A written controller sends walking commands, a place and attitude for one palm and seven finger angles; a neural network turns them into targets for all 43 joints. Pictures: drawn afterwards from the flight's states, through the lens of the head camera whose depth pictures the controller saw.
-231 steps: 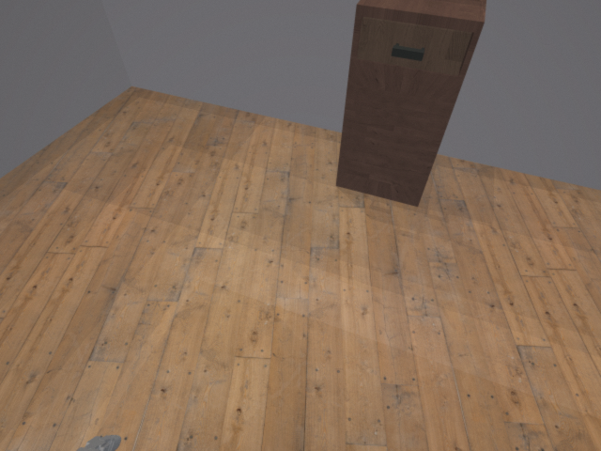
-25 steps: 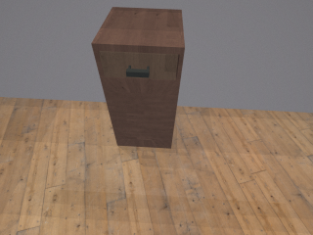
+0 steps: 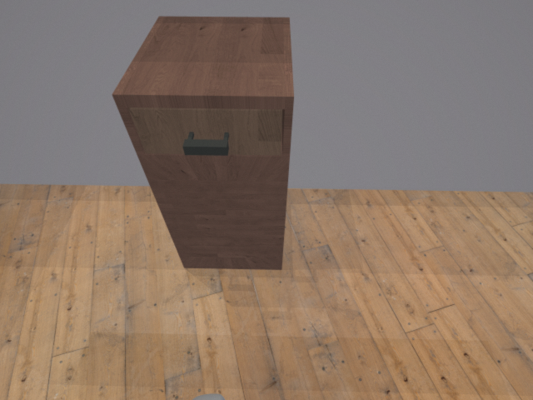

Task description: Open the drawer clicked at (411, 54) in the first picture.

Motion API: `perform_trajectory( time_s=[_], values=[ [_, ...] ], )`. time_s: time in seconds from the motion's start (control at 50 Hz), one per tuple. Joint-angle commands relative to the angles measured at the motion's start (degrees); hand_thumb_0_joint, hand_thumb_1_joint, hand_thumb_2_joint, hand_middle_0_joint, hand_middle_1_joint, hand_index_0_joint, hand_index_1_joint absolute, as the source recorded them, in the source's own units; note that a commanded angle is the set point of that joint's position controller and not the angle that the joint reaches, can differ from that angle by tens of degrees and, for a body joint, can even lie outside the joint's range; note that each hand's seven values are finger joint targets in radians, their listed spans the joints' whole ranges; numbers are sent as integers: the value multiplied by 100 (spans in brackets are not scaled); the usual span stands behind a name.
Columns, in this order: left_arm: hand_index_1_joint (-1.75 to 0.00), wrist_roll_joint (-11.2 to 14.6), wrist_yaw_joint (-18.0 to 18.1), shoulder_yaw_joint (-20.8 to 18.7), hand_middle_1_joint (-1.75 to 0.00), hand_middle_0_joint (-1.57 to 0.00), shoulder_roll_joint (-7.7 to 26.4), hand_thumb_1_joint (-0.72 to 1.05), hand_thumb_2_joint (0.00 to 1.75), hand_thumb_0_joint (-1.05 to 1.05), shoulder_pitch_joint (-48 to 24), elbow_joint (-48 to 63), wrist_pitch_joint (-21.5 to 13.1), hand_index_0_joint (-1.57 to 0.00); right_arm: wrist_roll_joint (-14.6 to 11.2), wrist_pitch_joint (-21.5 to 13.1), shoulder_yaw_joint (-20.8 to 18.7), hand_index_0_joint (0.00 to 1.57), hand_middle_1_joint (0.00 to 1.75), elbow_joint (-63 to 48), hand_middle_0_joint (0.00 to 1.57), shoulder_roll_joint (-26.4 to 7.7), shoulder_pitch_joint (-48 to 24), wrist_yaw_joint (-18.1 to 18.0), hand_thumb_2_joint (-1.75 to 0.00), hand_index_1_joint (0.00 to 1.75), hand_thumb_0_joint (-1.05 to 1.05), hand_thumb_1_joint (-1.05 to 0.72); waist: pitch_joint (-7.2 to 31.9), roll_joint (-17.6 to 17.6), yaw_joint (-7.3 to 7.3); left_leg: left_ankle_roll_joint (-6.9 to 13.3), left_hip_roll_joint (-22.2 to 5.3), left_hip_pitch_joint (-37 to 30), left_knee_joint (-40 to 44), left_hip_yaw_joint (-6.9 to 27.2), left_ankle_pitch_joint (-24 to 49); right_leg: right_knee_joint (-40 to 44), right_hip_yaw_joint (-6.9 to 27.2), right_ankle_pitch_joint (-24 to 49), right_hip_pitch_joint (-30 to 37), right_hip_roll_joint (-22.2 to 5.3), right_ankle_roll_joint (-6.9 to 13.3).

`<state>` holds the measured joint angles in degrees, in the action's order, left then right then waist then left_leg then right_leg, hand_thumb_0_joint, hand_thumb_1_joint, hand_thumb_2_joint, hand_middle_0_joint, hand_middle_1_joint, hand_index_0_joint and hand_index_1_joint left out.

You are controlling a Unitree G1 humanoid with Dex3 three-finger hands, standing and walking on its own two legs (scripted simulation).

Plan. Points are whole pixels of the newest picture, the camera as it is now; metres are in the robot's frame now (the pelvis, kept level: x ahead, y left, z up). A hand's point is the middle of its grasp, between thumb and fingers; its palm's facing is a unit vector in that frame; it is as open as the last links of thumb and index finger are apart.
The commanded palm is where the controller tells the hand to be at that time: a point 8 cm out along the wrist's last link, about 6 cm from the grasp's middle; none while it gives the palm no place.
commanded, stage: take the last steps up to it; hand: left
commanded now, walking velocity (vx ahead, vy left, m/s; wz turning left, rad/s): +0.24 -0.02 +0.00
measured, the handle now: (207, 141) +0.68 +0.19 -0.04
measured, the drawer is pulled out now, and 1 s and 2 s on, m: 0.00 0.00 0.00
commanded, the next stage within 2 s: come to a stop and stand still in 0.22 s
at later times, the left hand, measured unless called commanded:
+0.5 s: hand (169, 366) +0.20 +0.20 -0.17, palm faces +0.00 -0.98 -0.20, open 7.3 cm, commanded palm none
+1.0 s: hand (192, 347) +0.23 +0.15 -0.14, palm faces +0.02 -0.96 -0.27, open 7.3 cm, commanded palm none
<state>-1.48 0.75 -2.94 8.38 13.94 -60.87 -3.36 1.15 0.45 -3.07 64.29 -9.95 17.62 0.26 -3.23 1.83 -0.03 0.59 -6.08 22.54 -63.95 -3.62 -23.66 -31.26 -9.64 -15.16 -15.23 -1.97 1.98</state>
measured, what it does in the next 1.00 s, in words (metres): walks ahead: left foot, then right foot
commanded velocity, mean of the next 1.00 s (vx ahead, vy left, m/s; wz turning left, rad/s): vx -0.04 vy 0.04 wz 0.00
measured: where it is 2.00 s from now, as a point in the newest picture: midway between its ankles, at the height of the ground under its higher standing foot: outside the picture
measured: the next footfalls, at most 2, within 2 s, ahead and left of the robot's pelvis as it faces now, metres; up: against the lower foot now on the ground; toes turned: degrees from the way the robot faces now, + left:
left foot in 0.20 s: +0.18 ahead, +0.13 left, +0.00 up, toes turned +9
right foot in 0.62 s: +0.25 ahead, -0.13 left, +0.00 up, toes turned -10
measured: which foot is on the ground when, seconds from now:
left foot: up 0.00-0.18, down 0.20-0.62, up 0.64-1.00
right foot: down 0.00-0.22, up 0.24-0.60, down 0.62-1.00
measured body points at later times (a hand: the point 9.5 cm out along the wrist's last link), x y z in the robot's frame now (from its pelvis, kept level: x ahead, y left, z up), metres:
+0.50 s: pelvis +0.16 +0.01 +0.01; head +0.19 +0.02 +0.46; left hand +0.20 +0.25 -0.15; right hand +0.15 -0.21 -0.14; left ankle +0.14 +0.12 -0.73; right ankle +0.17 -0.12 -0.70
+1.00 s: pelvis +0.15 -0.04 +0.01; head +0.18 -0.07 +0.46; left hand +0.23 +0.20 -0.12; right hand +0.22 -0.30 -0.15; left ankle +0.10 +0.15 -0.66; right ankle +0.21 -0.12 -0.73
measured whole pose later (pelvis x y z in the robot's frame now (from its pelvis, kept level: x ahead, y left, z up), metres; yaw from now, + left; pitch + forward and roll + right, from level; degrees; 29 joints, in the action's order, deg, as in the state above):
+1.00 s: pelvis +0.15 -0.04 +0.01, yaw -2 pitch +0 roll +3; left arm -1.9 1.4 -2.3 8.9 9.2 -56.2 1.0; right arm 1.1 4.4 -4.3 57.2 -15.0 7.3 0.4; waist -4.1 1.0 -1.8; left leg -3.0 -1.4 20.2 -54.3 1.4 -23.0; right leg -25.9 -6.1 -7.9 -18.3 -4.2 3.0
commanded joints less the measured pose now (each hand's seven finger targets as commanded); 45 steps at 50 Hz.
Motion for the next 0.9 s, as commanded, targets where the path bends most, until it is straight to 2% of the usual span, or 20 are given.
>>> perform_trajectory(
  time_s=[0.0, 0.08, 0.14, 0.16, 0.2, 0.22, 0.28, 0.36, 0.42, 0.46, 0.52, 0.56, 0.58, 0.6, 0.62, 0.64, 0.66, 0.68, 0.74, 0.88],
  values=[
    [-30, -26, 44, -81, -30, -20, 737, 90, 90, 0, 367, 51, -32, -20, 33, -130, -12, 20, 30, -485, 20, -33, 16, 45, -90, 30, 0, -90, -139, -820, 98, -93, -197, 256, 1036, -101, 444, 2161, 1234, -174, -222, -1400, 712],
    [-30, -12, 6, -119, -30, -20, 896, 90, 90, 0, 538, -64, -34, -20, 14, -242, 9, 20, 30, -646, 20, -60, -285, 84, -90, 30, 0, -90, -46, -768, -8, -92, 2, -74, 2346, -324, 666, 1851, 1131, 135, 210, -1333, 730],
    [-30, 47, -18, -107, -30, -20, 803, 90, 90, 0, 510, -99, 27, -20, 22, -327, 13, 20, 30, -525, 20, -173, -24, 38, -90, 30, 0, -90, -75, -499, 167, -116, 181, -1206, 3336, -574, 1323, 1301, 886, -84, -195, -1006, 471],
    [-30, 41, -29, -76, -30, -20, 671, 90, 90, 0, 507, -100, 58, -20, 24, -362, -31, 20, 30, -413, 20, -357, 335, 15, -90, 30, 0, -90, 29, -18, 325, -108, 36, -1779, 3634, -299, 1202, 672, 744, -272, -496, -789, 325],
    [-30, 58, -66, -17, -30, -20, 270, 90, 90, 0, 500, 172, 82, -20, 108, -341, -216, 20, 30, -302, 20, -1240, 1154, -72, -90, 30, 0, -90, 171, 1933, 566, 747, -1898, -2308, 5182, 2426, 434, -2049, 42, -1900, -1713, 179, -108],
    [-30, 2, -27, -41, -30, -20, 433, 90, 90, 0, 274, 215, 129, -20, 103, -310, -175, 20, 30, -266, 20, -1137, 1075, -140, -90, 30, 0, -90, 124, 1689, 571, 844, -1985, -2076, 5390, 2560, 274, -2959, 618, -1837, -1888, -11, -45],
    [-30, -11, -116, -50, -30, -20, 338, 90, 90, 0, 263, 60, 100, -20, 55, -406, -14, 20, 30, -494, 20, -577, 291, -180, -90, 30, 0, -90, -52, 381, 162, 782, -1506, -1593, 5258, 1303, 1569, -3334, 856, -746, -1847, -460, -139],
    [-30, 73, -13, 28, -30, -20, 118, 90, 90, 0, 516, -103, 278, -20, 9, -434, 78, 20, 30, -466, 20, -393, 60, -290, -90, 30, 0, -90, 384, 293, -63, 653, -1105, -1675, 4684, 102, 5475, -2106, 822, -296, -880, -384, -358],
    [-30, 64, 45, 31, -30, -20, 241, 90, 90, 0, 409, -22, 407, -20, -3, -283, 22, 20, 30, -395, 20, -613, -44, -306, -90, 30, 0, -90, 475, 644, -30, 634, -1090, -1967, 4450, -85, 5847, -1305, 595, -194, -680, -206, -388],
    [-30, 42, 61, -4, -30, -20, 408, 90, 90, 0, 164, 133, 469, -20, -6, -160, -59, 20, 30, -350, 20, -688, -3, -306, -90, 30, 0, -90, 214, 821, 87, 685, -1187, -1817, 4391, -25, 5604, -1067, 530, -370, -638, -180, -336],
    [-30, 32, 66, -75, -30, -20, 504, 90, 90, 0, 123, 308, 479, -20, 32, -24, -194, 20, 30, -373, 20, -815, -163, -289, -90, 30, 0, -90, 111, 1002, -6, 583, -1159, -1897, 4049, -43, 5328, -584, 493, -204, -594, -152, -239],
    [-30, 24, 72, -126, -30, -20, 691, 90, 90, 0, 369, 296, 411, -20, 5, 42, -235, 20, 30, -428, 20, -802, -230, -237, -90, 30, 0, -90, 309, 689, -143, 282, -912, -1669, 3506, -232, 4397, 269, 449, 1059, 31, -200, -226],
    [-30, -10, 95, -179, -30, -20, 976, 90, 90, 0, 475, 280, 336, -20, -14, 61, -232, 20, 30, -463, 20, -629, -97, -209, -90, 30, 0, -90, 554, -124, -158, 7, -485, -1225, 2862, -501, 3061, 489, 838, 3185, 650, -668, -163],
    [-30, -43, 135, -250, -30, -20, 1399, 90, 90, 0, 483, 293, 297, -20, -61, 78, -206, 20, 30, -539, 20, -324, 147, -166, -90, 30, 0, -90, 823, -1355, -93, -255, 243, -282, 1801, -727, 69, 466, 1962, 5601, 1349, -1846, 386],
    [-30, 30, 140, -271, -30, -20, 1513, 90, 90, 0, 710, 297, 303, -20, -104, 172, -207, 20, 30, -626, 20, -341, -27, -205, -90, 30, 0, -90, 1102, -1626, -349, -224, 556, -176, 657, -60, -1536, 635, 2275, 6628, 1268, -2344, 878],
    [-30, 39, 183, -275, -30, -20, 1422, 90, 90, 0, 561, 330, 319, -20, -99, 224, -212, 20, 30, -636, 20, -350, -142, -224, -90, 30, 0, -90, 1127, -1747, -304, -195, 586, 40, -70, 451, -1509, 706, 2346, 6235, 1114, -2308, 1028],
    [-30, 36, 221, -247, -30, -20, 1269, 90, 90, 0, 172, 429, 367, -20, -94, 265, -231, 20, 30, -617, 20, -410, -147, -227, -90, 30, 0, -90, 867, -1374, -161, -209, 516, 213, -504, 628, -1155, 682, 2126, 5638, 977, -2168, 1052],
    [-30, 31, 233, -226, -30, -20, 1180, 90, 90, 0, -51, 546, 373, -20, -68, 285, -232, 20, 30, -581, 20, -432, -215, -196, -90, 30, 0, -90, 804, -1011, -123, -256, 533, 354, -774, 666, -769, 648, 1903, 5286, 941, -1925, 922],
    [-30, 43, 250, -220, -30, -20, 1172, 90, 90, 0, -194, 660, 343, -20, -24, 363, -230, 20, 30, -657, 20, -556, -368, -120, -90, 30, 0, -90, 817, -1009, -125, -387, 564, 519, -884, 738, -115, 852, 1671, 4388, 911, -1797, 764],
    [-30, -19, 184, -248, -30, -20, 1309, 90, 90, 0, -208, 726, 361, -20, 21, 397, -183, 20, 30, -817, 20, -665, -517, -18, -90, 30, 0, -90, 619, -1042, -165, -420, 496, 246, 259, 596, 167, 1582, 1830, 1167, 592, -1622, 639]
  ],
)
